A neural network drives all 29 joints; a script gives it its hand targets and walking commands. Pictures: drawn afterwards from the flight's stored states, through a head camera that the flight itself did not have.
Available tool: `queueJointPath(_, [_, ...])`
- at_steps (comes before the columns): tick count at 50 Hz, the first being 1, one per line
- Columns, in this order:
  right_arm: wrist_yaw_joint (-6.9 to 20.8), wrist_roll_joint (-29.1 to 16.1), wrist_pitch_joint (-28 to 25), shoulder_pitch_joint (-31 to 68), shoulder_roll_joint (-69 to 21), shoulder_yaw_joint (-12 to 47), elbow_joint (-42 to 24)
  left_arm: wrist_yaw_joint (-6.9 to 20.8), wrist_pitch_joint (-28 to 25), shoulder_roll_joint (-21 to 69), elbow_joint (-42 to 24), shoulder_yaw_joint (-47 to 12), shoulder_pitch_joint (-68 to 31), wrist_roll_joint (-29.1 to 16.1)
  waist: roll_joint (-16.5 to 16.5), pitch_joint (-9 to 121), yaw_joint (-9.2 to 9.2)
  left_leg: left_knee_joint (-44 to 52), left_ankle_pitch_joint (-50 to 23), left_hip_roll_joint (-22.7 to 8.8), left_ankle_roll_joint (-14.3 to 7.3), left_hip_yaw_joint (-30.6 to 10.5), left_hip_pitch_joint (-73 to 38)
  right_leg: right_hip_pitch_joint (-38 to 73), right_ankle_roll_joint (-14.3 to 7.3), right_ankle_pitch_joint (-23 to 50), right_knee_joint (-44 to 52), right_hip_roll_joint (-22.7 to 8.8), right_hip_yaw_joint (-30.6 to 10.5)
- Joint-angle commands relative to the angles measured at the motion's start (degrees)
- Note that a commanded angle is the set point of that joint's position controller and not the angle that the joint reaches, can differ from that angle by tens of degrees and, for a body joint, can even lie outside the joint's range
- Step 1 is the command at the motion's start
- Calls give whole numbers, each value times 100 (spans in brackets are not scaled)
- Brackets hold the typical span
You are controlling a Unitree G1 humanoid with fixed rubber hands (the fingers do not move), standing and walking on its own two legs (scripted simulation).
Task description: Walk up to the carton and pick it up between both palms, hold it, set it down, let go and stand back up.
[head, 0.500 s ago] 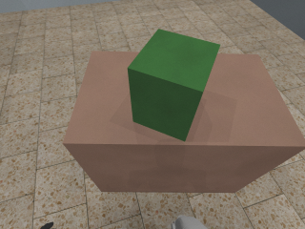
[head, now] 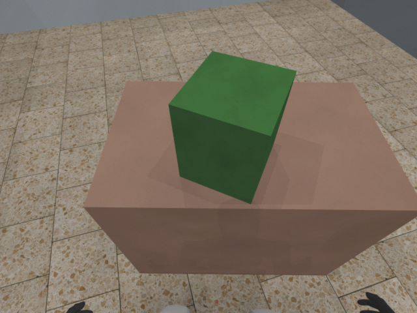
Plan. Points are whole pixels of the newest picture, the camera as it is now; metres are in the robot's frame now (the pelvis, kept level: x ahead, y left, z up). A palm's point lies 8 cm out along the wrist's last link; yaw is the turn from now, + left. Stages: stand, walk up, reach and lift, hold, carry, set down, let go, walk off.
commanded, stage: walk up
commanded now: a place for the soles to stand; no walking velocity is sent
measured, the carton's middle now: (232, 129) +0.50 -0.03 +0.03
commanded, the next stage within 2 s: reach and lift in 1.10 s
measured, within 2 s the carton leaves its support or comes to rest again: neither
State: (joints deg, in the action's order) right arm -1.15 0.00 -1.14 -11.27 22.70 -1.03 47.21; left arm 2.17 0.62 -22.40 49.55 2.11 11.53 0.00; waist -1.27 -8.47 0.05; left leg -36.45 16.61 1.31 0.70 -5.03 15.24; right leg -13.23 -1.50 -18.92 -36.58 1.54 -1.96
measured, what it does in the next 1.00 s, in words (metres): stands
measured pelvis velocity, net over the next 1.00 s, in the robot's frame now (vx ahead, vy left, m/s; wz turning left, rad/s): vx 0.02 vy -0.01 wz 0.00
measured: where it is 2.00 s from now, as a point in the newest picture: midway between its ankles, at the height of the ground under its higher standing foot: outside the picture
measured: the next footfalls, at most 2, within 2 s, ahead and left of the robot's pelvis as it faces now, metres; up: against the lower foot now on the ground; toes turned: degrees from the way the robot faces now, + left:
none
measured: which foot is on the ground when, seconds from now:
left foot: down 0.00-1.00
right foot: down 0.00-1.00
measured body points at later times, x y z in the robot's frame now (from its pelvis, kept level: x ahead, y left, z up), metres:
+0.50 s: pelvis +0.01 -0.01 +0.00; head +0.04 +0.00 +0.45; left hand +0.10 +0.30 -0.12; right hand +0.16 -0.32 -0.09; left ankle +0.04 +0.13 -0.72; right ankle +0.02 -0.12 -0.72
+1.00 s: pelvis +0.02 -0.01 +0.00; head +0.04 -0.01 +0.45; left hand +0.11 +0.30 -0.11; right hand +0.15 -0.32 -0.09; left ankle +0.04 +0.13 -0.72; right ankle +0.02 -0.12 -0.72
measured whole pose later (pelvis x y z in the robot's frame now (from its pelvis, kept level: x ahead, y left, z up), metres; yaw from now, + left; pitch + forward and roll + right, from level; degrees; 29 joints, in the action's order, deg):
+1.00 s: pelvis +0.02 -0.01 +0.00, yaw +0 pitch -5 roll +1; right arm 0.0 0.0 -1.1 -8.5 22.7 -1.0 47.4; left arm 2.1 -0.5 -22.4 49.6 2.1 11.4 0.0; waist -1.4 -8.5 0.0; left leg -33.2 16.8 1.2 1.2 -5.1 11.3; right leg -10.1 -1.2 -19.8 -35.1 1.4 -2.0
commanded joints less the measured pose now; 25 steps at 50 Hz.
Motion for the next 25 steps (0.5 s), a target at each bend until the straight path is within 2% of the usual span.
queueJointPath(1, [-7, -35, -169, 656, 1128, -292, -13, -174, -188, -1261, -126, 274, -410, -8, 411, 939, 84, 890, -980, -594, -400, -790, -77, 516, -232, 874, 1229, -750, -891])
queueJointPath(2, [-9, 18, -162, 620, 1120, -269, 27, -166, -166, -1194, -146, 283, -528, -25, 365, 775, 34, 929, -754, -578, -372, -747, -135, 165, -267, 661, 1289, -765, -887])
queueJointPath(3, [-2, -23, -140, 564, 1185, -291, 50, -193, -154, -1252, -158, 240, -589, -27, 515, 879, -68, 1032, -493, -521, -420, -773, -274, -33, -333, 515, 1150, -755, -898])
queueJointPath(4, [1, 6, -132, 808, 1175, -287, 51, -184, -145, -1194, -139, 256, -598, -3, 438, 578, 52, 1037, -527, -606, -374, -766, -59, -44, -191, 265, 1340, -681, -830])
queueJointPath(5, [0, 42, -118, 737, 1109, -297, 105, -184, -169, -1219, -199, 244, -635, 21, 535, 822, -56, 1034, -538, -579, -373, -736, -291, -121, -256, 243, 1250, -753, -808])
queueJointPath(6, [16, 8, -136, 756, 1168, -295, 34, -172, -153, -1101, -137, 236, -624, 22, 613, 823, -31, 1123, -556, -634, -372, -831, -261, -25, -205, 281, 1131, -610, -749])
queueJointPath(7, [6, 20, -146, 865, 1230, -257, 60, -146, -157, -1073, -118, 168, -469, -15, 693, 860, 35, 1143, -768, -801, -494, -971, -126, 123, -119, 527, 1066, -499, -622])
queueJointPath(8, [16, 11, -139, 843, 1200, -269, 41, -154, -174, -1125, -64, 209, -483, 32, 356, 844, 58, 1121, -812, -764, -475, -933, -22, 356, -155, 730, 1137, -548, -639])
queueJointPath(9, [16, -10, -131, 700, 1146, -278, 74, -133, -189, -1173, -101, 254, -527, 36, 275, 959, 2, 1047, -941, -604, -370, -745, -134, 274, -161, 828, 1141, -683, -756])
queueJointPath(10, [-17, 29, -144, 918, 1137, -247, 73, -155, -190, -1046, -141, 230, -426, 7, 203, 822, 106, 1040, -1208, -658, -447, -772, -182, 270, -180, 1084, 1153, -610, -754])
queueJointPath(11, [2, -4, -130, 960, 1174, -243, 159, -169, -182, -1092, -76, 219, -432, 13, 234, 897, 64, 977, -1034, -619, -436, -752, -250, 237, -164, 1072, 1135, -661, -751])
queueJointPath(12, [-8, 4, -141, 960, 1187, -227, 49, -165, -179, -1153, -158, 229, -580, 6, 440, 935, 5, 1010, -1138, -609, -451, -736, -237, 222, -210, 1072, 1101, -647, -717])
queueJointPath(13, [16, 15, -116, 1022, 1060, -256, 32, -181, -207, -1214, -176, 255, -565, 10, 340, 1102, -6, 724, -1175, -478, -363, -495, -572, -51, -256, 1020, 1176, -756, -804])
queueJointPath(14, [31, -14, -111, 1096, 1182, -243, 60, -173, -219, -1187, -117, 221, -402, 20, 281, 1095, 70, 760, -896, -552, -414, -525, -430, -35, -212, 850, 1219, -689, -786])
queueJointPath(15, [43, -22, -92, 1067, 1010, -249, 55, -200, -204, -1237, -125, 259, -597, 71, 59, 847, -100, 823, -591, -552, -372, -585, -411, -99, -231, 756, 1343, -739, -833])
queueJointPath(16, [27, -42, -92, 958, 1064, -204, 132, -175, -199, -1256, -178, 254, -558, 34, -194, 928, -59, 882, -442, -486, -395, -546, -404, 14, -233, 549, 1538, -804, -881])
queueJointPath(17, [26, -60, -82, 941, 1111, -236, 81, -184, -229, -1226, -213, 246, -589, 41, -147, 983, -27, 698, -811, -385, -335, -381, -684, -279, -341, 976, 1541, -948, -1052])
queueJointPath(18, [36, 23, -70, 817, 1046, -257, 211, -191, -222, -1212, -195, 255, -882, 76, 16, 815, -150, 688, -831, -325, -323, -323, -632, -285, -346, 801, 1458, -908, -974])
queueJointPath(19, [48, 28, -91, 887, 1130, -261, 140, -189, -252, -1198, -202, 238, -642, 61, -182, 994, -108, 707, -880, -417, -365, -392, -837, -339, -356, 972, 1430, -886, -963])
queueJointPath(20, [43, -17, -110, 852, 1129, -249, 103, -191, -253, -1207, -264, 240, -717, 31, -46, 894, -83, 772, -931, -459, -361, -429, -573, -168, -275, 1043, 1398, -837, -896])
queueJointPath(21, [56, -12, -119, 985, 1183, -301, 140, -194, -254, -1303, -247, 283, -637, 36, 296, 1334, -54, 728, -1330, -505, -373, -373, -846, 66, -246, 1391, 1147, -848, -821])
queueJointPath(22, [58, -12, -124, 958, 1163, -247, 81, -194, -245, -1265, -249, 269, -695, -8, 50, 1077, -71, 799, -1515, -566, -452, -561, -698, -89, -238, 1307, 1097, -704, -760])
queueJointPath(23, [69, 17, -142, 808, 1188, -279, 72, -164, -247, -1217, -296, 233, -563, 36, 308, 1489, -57, 935, -448, -553, -512, -571, -771, 157, -280, 372, 1260, -741, -805])
queueJointPath(24, [55, 42, -156, 785, 1184, -256, 101, -147, -235, -1245, -230, 288, -741, 64, 68, 1171, -77, 1041, -116, -544, -529, -599, -554, 44, -241, -309, 1358, -672, -771])
queueJointPath(25, [60, 113, -159, 757, 1220, -254, 102, -150, -256, -1070, -226, 230, -631, 60, 159, 1142, -6, 1185, -244, -540, -551, -626, -456, 240, -250, -239, 1320, -630, -746])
